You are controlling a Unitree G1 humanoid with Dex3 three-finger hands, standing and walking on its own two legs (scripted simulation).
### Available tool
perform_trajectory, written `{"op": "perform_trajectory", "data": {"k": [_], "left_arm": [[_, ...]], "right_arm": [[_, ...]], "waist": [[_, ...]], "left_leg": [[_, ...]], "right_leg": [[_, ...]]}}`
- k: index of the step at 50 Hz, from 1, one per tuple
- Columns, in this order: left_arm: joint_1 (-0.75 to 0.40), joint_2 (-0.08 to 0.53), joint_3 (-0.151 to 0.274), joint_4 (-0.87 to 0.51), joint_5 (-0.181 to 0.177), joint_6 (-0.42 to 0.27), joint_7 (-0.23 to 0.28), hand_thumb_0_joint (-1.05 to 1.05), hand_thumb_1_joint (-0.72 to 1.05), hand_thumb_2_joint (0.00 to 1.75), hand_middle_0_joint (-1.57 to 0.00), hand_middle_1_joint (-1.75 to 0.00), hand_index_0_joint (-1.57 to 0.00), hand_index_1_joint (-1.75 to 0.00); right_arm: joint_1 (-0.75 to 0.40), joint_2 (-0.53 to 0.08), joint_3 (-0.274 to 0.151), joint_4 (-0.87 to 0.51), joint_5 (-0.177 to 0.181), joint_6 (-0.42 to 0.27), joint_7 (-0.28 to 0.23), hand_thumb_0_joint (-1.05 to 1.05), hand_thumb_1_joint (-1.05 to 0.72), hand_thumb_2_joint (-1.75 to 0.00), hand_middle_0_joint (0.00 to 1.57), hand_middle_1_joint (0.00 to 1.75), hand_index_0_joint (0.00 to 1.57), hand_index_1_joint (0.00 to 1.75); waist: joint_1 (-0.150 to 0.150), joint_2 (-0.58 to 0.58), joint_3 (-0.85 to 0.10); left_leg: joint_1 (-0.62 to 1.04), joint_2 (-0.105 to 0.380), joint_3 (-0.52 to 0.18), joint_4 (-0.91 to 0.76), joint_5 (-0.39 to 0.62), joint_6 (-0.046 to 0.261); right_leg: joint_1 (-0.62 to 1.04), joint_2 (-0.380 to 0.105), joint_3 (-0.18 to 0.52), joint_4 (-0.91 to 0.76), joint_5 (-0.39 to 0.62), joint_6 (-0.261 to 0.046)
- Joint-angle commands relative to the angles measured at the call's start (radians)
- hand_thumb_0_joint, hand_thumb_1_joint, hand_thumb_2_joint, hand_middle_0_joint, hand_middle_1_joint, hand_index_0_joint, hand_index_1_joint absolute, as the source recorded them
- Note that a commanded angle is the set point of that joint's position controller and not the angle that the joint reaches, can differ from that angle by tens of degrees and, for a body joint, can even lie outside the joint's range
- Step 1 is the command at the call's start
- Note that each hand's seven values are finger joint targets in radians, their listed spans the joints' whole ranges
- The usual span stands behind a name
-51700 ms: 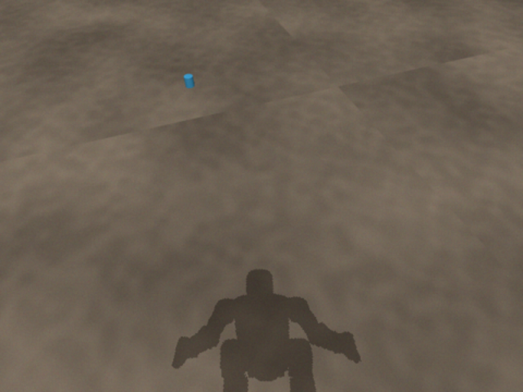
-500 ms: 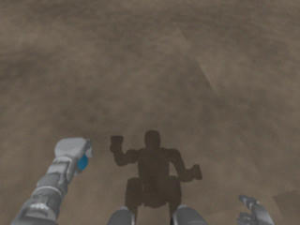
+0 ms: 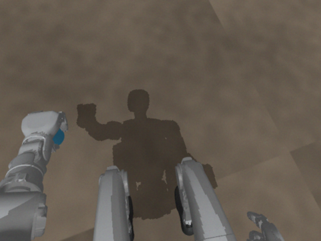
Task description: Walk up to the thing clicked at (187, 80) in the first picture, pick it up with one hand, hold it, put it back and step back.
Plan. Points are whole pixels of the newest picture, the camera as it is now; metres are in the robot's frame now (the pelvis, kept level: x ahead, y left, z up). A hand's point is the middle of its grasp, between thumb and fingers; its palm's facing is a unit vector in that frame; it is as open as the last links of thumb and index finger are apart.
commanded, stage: crouch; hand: left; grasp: from above
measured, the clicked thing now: (49, 134) +0.41 +0.29 -0.17
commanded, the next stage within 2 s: lower in 0.96 s
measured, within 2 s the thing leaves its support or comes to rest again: neither
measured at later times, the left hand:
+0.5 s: hand (62, 136) +0.43 +0.29 -0.28, palm faces -0.47 -0.05 -0.88, open 7.5 cm
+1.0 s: hand (66, 138) +0.44 +0.30 -0.34, palm faces -0.46 -0.06 -0.89, open 7.4 cm
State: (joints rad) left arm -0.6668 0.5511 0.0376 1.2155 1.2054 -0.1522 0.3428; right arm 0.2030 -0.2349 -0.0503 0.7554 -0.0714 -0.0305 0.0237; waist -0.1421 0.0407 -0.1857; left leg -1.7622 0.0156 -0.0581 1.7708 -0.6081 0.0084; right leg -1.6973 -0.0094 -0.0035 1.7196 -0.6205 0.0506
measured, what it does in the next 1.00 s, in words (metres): lowers itself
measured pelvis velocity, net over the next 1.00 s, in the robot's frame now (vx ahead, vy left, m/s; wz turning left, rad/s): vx -0.01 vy -0.01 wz -0.08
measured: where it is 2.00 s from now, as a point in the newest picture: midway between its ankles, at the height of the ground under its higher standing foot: (156, 222)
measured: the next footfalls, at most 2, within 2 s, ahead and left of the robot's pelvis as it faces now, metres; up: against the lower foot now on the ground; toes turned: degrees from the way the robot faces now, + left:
none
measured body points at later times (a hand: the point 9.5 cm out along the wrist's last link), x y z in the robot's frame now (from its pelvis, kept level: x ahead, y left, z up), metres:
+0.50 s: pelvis +0.00 -0.01 -0.11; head +0.24 +0.05 +0.27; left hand +0.45 +0.29 -0.23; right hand +0.06 -0.29 -0.22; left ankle +0.07 +0.11 -0.49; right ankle +0.08 -0.15 -0.49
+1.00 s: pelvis -0.01 -0.01 -0.17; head +0.24 +0.05 +0.20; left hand +0.46 +0.30 -0.29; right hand +0.04 -0.29 -0.27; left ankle +0.07 +0.11 -0.49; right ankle +0.07 -0.15 -0.49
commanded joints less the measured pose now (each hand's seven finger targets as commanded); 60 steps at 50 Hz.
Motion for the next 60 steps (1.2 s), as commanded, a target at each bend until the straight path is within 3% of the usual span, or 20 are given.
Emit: {"op": "perform_trajectory", "data": {"k": [1,5,10,13,14,15,20,21,22,24,25,26,27,31,33,34,37,44,52,60], "left_arm": [[-0.377,0.311,0.076,-0.191,0.002,-0.041,0.065,0.00,0.55,0.83,-0.83,-0.94,-0.89,-0.88],[-0.438,0.352,0.101,-0.187,0.019,-0.062,0.092,0.00,0.56,0.83,-0.85,-0.92,-0.91,-0.86],[-0.459,0.418,0.146,-0.154,0.053,-0.074,0.115,0.00,0.55,0.85,-0.87,-0.89,-0.91,-0.85],[-0.413,0.419,0.153,-0.077,0.064,-0.064,0.112,0.00,0.57,0.87,-0.87,-0.93,-0.93,-0.88],[-0.412,0.393,0.138,-0.077,0.062,-0.062,0.108,0.00,0.58,0.87,-0.89,-0.91,-0.94,-0.86],[-0.412,0.418,0.152,-0.077,0.062,-0.062,0.104,0.00,0.59,0.86,-0.88,-0.92,-0.93,-0.87],[-0.403,0.409,0.144,-0.075,0.048,-0.057,0.073,0.00,0.60,0.87,-0.89,-0.94,-0.94,-0.89],[-0.425,0.437,0.153,-0.098,0.040,-0.061,0.069,0.00,0.61,0.85,-0.89,-0.94,-0.94,-0.88],[-0.399,0.412,0.140,-0.069,0.034,-0.063,0.063,0.00,0.59,0.86,-0.88,-0.94,-0.93,-0.89],[-0.451,0.498,0.186,-0.160,0.035,-0.084,0.058,0.00,0.59,0.84,-0.87,-0.96,-0.93,-0.90],[-0.405,0.477,0.188,-0.104,0.036,-0.083,0.057,0.00,0.60,0.85,-0.87,-0.95,-0.93,-0.89],[-0.467,0.489,0.180,-0.164,0.036,-0.099,0.056,0.00,0.62,0.86,-0.89,-0.96,-0.95,-0.90],[-0.437,0.476,0.181,-0.117,0.042,-0.103,0.058,0.00,0.58,0.83,-0.87,-0.94,-0.92,-0.88],[-0.471,0.535,0.211,-0.125,0.062,-0.131,0.069,0.00,0.55,0.81,-0.83,-0.93,-0.89,-0.86],[-0.469,0.528,0.205,-0.090,0.072,-0.136,0.076,0.00,0.54,0.81,-0.83,-0.93,-0.89,-0.87],[-0.422,0.475,0.180,-0.016,0.076,-0.130,0.075,0.00,0.53,0.82,-0.83,-0.92,-0.89,-0.86],[-0.470,0.536,0.208,-0.039,0.075,-0.134,0.084,0.00,0.53,0.83,-0.82,-0.92,-0.87,-0.86],[-0.529,0.573,0.202,-0.014,0.083,-0.139,0.095,0.00,0.56,0.83,-0.84,-0.94,-0.90,-0.88],[-0.529,0.595,0.208,0.024,0.087,-0.134,0.096,0.00,0.54,0.85,-0.85,-0.92,-0.89,-0.87],[-0.495,0.589,0.185,0.116,0.086,-0.156,0.083,0.00,0.53,0.82,-0.86,-0.91,-0.90,-0.86]], "right_arm": [[0.135,-0.235,-0.069,-0.055,-0.006,-0.038,-0.003,0.00,-0.90,-0.90,0.20,0.30,0.20,0.30],[0.153,-0.240,-0.055,-0.029,-0.021,-0.050,0.010,0.00,-0.90,-0.90,0.20,0.30,0.20,0.30],[0.166,-0.237,-0.043,-0.010,-0.037,-0.047,0.033,0.00,-0.91,-0.90,0.20,0.30,0.20,0.30],[0.161,-0.243,-0.040,-0.020,-0.042,-0.046,0.050,0.00,-0.91,-0.90,0.20,0.30,0.20,0.30],[0.157,-0.241,-0.040,-0.024,-0.045,-0.046,0.055,0.00,-0.91,-0.90,0.20,0.30,0.20,0.30],[0.155,-0.248,-0.043,-0.020,-0.046,-0.044,0.060,0.00,-0.91,-0.90,0.20,0.30,0.20,0.30],[0.153,-0.255,-0.050,-0.028,-0.051,-0.039,0.083,0.00,-0.91,-0.90,0.20,0.30,0.20,0.30],[0.157,-0.255,-0.049,-0.028,-0.049,-0.037,0.086,0.00,-0.91,-0.90,0.20,0.30,0.20,0.30],[0.150,-0.253,-0.047,-0.032,-0.049,-0.036,0.087,0.00,-0.91,-0.90,0.20,0.30,0.20,0.30],[0.175,-0.262,-0.055,-0.019,-0.052,-0.033,0.093,0.00,-0.91,-0.90,0.20,0.30,0.20,0.30],[0.168,-0.263,-0.050,-0.019,-0.055,-0.031,0.096,0.00,-0.91,-0.90,0.20,0.30,0.20,0.30],[0.166,-0.262,-0.051,-0.018,-0.058,-0.029,0.098,0.00,-0.91,-0.90,0.20,0.30,0.20,0.30],[0.160,-0.266,-0.048,-0.014,-0.057,-0.026,0.098,0.00,-0.91,-0.90,0.20,0.30,0.20,0.30],[0.156,-0.271,-0.045,-0.011,-0.063,-0.019,0.104,0.00,-0.91,-0.90,0.20,0.30,0.20,0.30],[0.151,-0.268,-0.041,-0.007,-0.066,-0.017,0.106,0.00,-0.91,-0.90,0.20,0.30,0.20,0.30],[0.141,-0.268,-0.033,-0.013,-0.068,-0.016,0.108,0.00,-0.91,-0.90,0.20,0.30,0.20,0.30],[0.136,-0.284,-0.037,-0.010,-0.068,-0.015,0.106,0.00,-0.91,-0.90,0.20,0.30,0.20,0.30],[0.136,-0.278,-0.019,0.000,-0.076,-0.020,0.107,0.00,-0.91,-0.90,0.20,0.30,0.20,0.30],[0.128,-0.287,-0.001,0.004,-0.080,-0.017,0.104,0.00,-0.91,-0.90,0.20,0.30,0.20,0.30],[0.121,-0.284,0.039,0.009,-0.092,-0.010,0.109,0.00,-0.92,-0.90,0.20,0.30,0.20,0.30]], "waist": [[0.002,0.169,-0.631],[-0.007,0.209,-0.697],[-0.002,0.228,-0.675],[-0.001,0.227,-0.644],[-0.005,0.243,-0.641],[0.001,0.246,-0.639],[-0.009,0.248,-0.628],[-0.009,0.229,-0.644],[-0.014,0.224,-0.641],[-0.010,0.237,-0.672],[-0.007,0.224,-0.649],[-0.023,0.242,-0.650],[-0.015,0.233,-0.635],[-0.013,0.255,-0.625],[-0.015,0.254,-0.602],[-0.020,0.251,-0.585],[-0.018,0.282,-0.601],[-0.035,0.261,-0.578],[-0.038,0.298,-0.566],[-0.055,0.224,-0.511]], "left_leg": [[0.496,-0.014,-0.040,-0.202,0.030,-0.005],[0.475,-0.018,-0.025,-0.091,0.146,-0.002],[0.396,-0.020,0.005,0.004,0.182,0.003],[0.358,-0.019,0.013,0.043,0.190,0.004],[0.352,-0.018,0.010,0.046,0.186,0.003],[0.346,-0.016,0.005,0.052,0.181,0.002],[0.303,-0.013,0.002,0.106,0.196,0.005],[0.303,-0.011,0.001,0.123,0.208,0.009],[0.278,-0.013,0.009,0.144,0.217,0.011],[0.276,-0.011,0.011,0.170,0.257,0.009],[0.271,-0.010,0.007,0.176,0.245,0.008],[0.245,-0.010,0.010,0.189,0.237,0.008],[0.238,-0.011,0.003,0.186,0.211,0.006],[0.213,-0.009,0.002,0.210,0.169,0.004],[0.181,-0.011,0.010,0.224,0.135,0.007],[0.173,-0.013,0.006,0.221,0.132,0.005],[0.203,-0.008,-0.010,0.224,0.133,0.001],[0.110,-0.013,0.011,0.282,0.080,0.012],[0.107,-0.015,0.007,0.315,0.114,0.007],[0.001,-0.018,0.012,0.384,0.123,0.017]], "right_leg": [[0.096,0.018,-0.075,-0.128,0.066,-0.084],[0.042,0.019,-0.077,-0.047,0.138,-0.084],[0.009,0.026,-0.081,0.010,0.175,-0.084],[-0.012,0.025,-0.086,0.043,0.182,-0.083],[-0.030,0.027,-0.090,0.056,0.175,-0.085],[-0.041,0.028,-0.095,0.070,0.169,-0.086],[-0.061,0.032,-0.103,0.120,0.187,-0.083],[-0.052,0.037,-0.103,0.125,0.197,-0.081],[-0.043,0.039,-0.101,0.131,0.211,-0.077],[-0.022,0.039,-0.101,0.155,0.249,-0.075],[-0.050,0.040,-0.105,0.165,0.231,-0.076],[-0.052,0.043,-0.105,0.174,0.233,-0.076],[-0.080,0.043,-0.108,0.184,0.206,-0.078],[-0.126,0.044,-0.114,0.218,0.174,-0.082],[-0.139,0.045,-0.112,0.223,0.153,-0.082],[-0.156,0.046,-0.117,0.233,0.145,-0.082],[-0.206,0.043,-0.127,0.268,0.138,-0.083],[-0.202,0.049,-0.126,0.286,0.122,-0.082],[-0.242,0.047,-0.134,0.335,0.147,-0.080],[-0.211,0.058,-0.141,0.353,0.162,-0.074]]}}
